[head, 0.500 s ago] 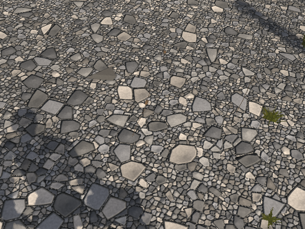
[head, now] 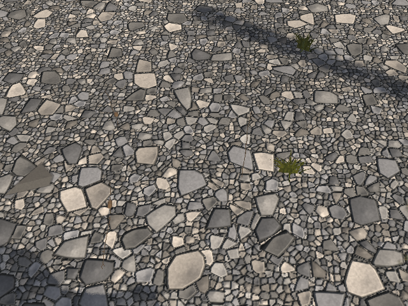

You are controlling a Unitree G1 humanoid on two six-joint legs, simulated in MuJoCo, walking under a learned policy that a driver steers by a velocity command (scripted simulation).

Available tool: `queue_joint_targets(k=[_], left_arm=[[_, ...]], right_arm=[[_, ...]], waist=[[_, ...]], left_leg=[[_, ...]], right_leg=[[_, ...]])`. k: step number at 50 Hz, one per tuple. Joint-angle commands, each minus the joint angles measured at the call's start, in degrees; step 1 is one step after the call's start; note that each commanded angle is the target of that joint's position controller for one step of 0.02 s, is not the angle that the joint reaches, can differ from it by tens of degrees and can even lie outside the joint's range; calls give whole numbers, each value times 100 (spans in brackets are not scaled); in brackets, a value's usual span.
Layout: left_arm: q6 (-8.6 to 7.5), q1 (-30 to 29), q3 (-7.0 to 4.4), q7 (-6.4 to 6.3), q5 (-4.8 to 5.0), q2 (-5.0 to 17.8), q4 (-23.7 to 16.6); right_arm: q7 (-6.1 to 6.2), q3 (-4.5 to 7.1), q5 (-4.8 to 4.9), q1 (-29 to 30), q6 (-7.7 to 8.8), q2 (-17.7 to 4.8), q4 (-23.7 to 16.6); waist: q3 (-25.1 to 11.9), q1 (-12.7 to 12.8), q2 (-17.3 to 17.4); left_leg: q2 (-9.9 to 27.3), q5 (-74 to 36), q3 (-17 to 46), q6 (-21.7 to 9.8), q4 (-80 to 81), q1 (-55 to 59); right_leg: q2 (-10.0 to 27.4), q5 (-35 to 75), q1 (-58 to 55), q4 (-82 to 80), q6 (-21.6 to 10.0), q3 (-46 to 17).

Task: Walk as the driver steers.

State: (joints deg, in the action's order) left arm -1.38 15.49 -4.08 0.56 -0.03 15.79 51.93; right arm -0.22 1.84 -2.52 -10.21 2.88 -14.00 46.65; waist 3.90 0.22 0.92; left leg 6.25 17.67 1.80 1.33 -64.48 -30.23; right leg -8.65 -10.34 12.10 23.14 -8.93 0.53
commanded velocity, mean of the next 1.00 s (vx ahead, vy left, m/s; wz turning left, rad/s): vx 0.28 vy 0.00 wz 0.16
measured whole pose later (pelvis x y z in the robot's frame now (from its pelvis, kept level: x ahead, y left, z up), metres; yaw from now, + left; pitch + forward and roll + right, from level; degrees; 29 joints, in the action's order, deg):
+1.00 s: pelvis +0.37 +0.02 +0.00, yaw +16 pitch +0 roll +1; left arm -0.3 6.6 -0.6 -2.9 -0.4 16.2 43.2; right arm 0.9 5.1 -0.4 -15.7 -2.5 -18.5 46.3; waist 2.7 -2.4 1.9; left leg -10.2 23.2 13.8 -2.0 -37.0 -16.2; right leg -2.7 -11.5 16.0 28.1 -1.8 -3.4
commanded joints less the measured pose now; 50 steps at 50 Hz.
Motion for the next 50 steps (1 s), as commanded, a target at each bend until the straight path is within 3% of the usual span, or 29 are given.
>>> queue_joint_targets(k=[1, 7, 12, 13, 15, 17, 18, 19, 20, 21, 22, 23, 25, 28, 35, 39, 43, 46, 47, 48, 49, 50], left_arm=[[-173, 185, -185, -19, 22, 844, -296], [-138, 954, -190, -60, 2, 843, -219], [-215, 1338, -73, -131, -83, 666, -36], [-233, 1338, -66, -143, -112, 701, -17], [-269, 1109, -66, -178, -145, 808, -17], [-286, 954, -71, -177, -187, 913, 11], [-301, 902, -39, -172, -158, 855, -1], [-343, 1126, 71, -164, -32, 480, -200], [-334, 1668, 44, -161, 52, 443, -106], [-304, 1354, 32, -192, -183, 715, -124], [-316, 755, 48, -175, -206, 658, -241], [-309, 491, 65, -160, -190, 597, -337], [-159, 381, 93, -117, -228, 522, -458], [12, 391, 135, -116, -199, 381, -541], [229, -614, 148, -185, -142, 435, -900], [237, -1042, 164, -230, -90, 473, -1052], [151, -1106, 195, -279, 0, 526, -1145], [72, -679, 200, -317, 50, 570, -1088], [28, -404, 190, -346, 6, 591, -1029], [-11, -289, 133, -403, -70, 857, -1017], [31, -681, 69, -441, -92, 1369, -1216], [119, -409, 46, -380, -55, 1295, -1155]], right_arm=[[-29, 131, -26, -313, -134, -484, -219], [-58, 123, 21, 948, -131, -540, -652], [-159, 15, 70, 1501, -27, -435, -811], [-168, 17, 86, 1517, -10, -471, -843], [-157, 63, 107, 1094, 21, -604, -751], [-62, 183, 138, -111, 63, -820, -347], [0, 232, 71, -983, 125, -920, -95], [61, 332, -51, -1740, 162, -1391, -3], [6, 420, 107, -1545, 63, -1569, 94], [-78, 354, 299, -942, 31, -1209, -56], [-105, 276, 301, -583, 55, -909, -128], [-102, 226, 255, -467, 63, -724, -111], [-53, 205, 270, -538, 75, -705, 33], [-47, 274, 256, -686, 55, -946, 86], [52, 361, 225, -1045, -202, -1063, 27], [110, 421, 170, -1153, -328, -1110, -32], [112, 478, 118, -1039, -424, -1188, -136], [97, 499, 171, -649, -480, -1218, -259], [104, 489, 236, -430, -495, -1189, -325], [106, 424, 280, -497, -482, -953, -402], [109, 315, 299, -1049, -468, -481, -482], [170, 461, 154, -1118, -525, -1096, -345]], waist=[[-270, -132, -152], [-148, 385, -389], [-26, 625, -501], [2, 597, -537], [-38, 293, -610], [-622, -253, -536], [-1032, -660, -347], [-1743, -716, 489], [-2066, -296, 1587], [-1412, -93, 509], [-869, -117, 63], [-571, -46, -147], [-521, 120, 81], [-761, 222, 177], [-786, -82, 375], [-604, -236, 481], [-570, -255, 571], [-542, -13, 645], [-505, 178, 564], [-616, 111, 24], [-746, -345, -1397], [-891, -131, -1141]], left_leg=[[30, -506, -157, 191, 491, -265], [-124, -1454, -71, 266, 1805, -1092], [-318, -1751, -408, -77, 2870, -806], [-359, -1646, -424, -203, 3028, -672], [-523, -1238, -453, -483, 3371, 24], [-934, -883, -600, -753, 3645, 1412], [-669, -1251, -302, -944, 3884, 2551], [729, -1747, 1628, -1422, 3851, 4008], [1699, -3589, 3852, -2280, 4409, 4575], [1480, -4000, 3415, -2232, 4395, 3937], [1235, -4631, 2528, -2149, 4363, 3333], [904, -5065, 1956, -1958, 4455, 2885], [474, -5341, 1402, -1688, 4602, 2455], [285, -5839, 1163, -1655, 4576, 2200], [78, -4209, 1605, -1257, 4531, 2195], [118, -3419, 2132, -1288, 4410, 2425], [130, -3796, 2590, -1371, 4104, 2533], [-78, -3479, 2876, -1091, 3931, 2293], [-295, -2884, 2815, -842, 3748, 1945], [-647, -1548, 2421, -533, 3202, 1424], [-1523, 1222, 1202, -208, 2042, 506], [-1641, 2088, 592, -138, 980, 343]], right_leg=[[1436, 1717, -93, -1134, -694, -1549], [1423, 1591, -959, -1054, -454, -1916], [1602, 2538, -1582, -993, -303, -1580], [1701, 2734, -1693, -967, -262, -1556], [1812, 3644, -1738, -712, -87, -1333], [1673, 5134, -1793, 598, 71, -989], [1445, 4658, -1267, 1790, 195, -745], [913, 2488, 45, 3665, 428, -384], [-37, -1769, 1385, 5259, 656, -130], [445, -1533, 1753, 5545, 636, -530], [638, -1234, 1879, 5440, 695, -538], [813, -1115, 1882, 5137, 717, -489], [950, -1021, 1649, 4590, 841, -445], [873, -943, 1495, 4118, 1061, -293], [923, -361, 1898, 3166, 1216, -315], [842, -576, 2034, 2684, 1178, -465], [648, -1061, 1627, 2024, 1049, -559], [552, -897, 667, 731, 925, -576], [647, -304, 30, -167, 871, -596], [1386, 86, -673, -733, 695, -1193], [2911, 1776, -1309, -819, 178, -2719], [3262, 2831, -920, -540, -506, -3028]])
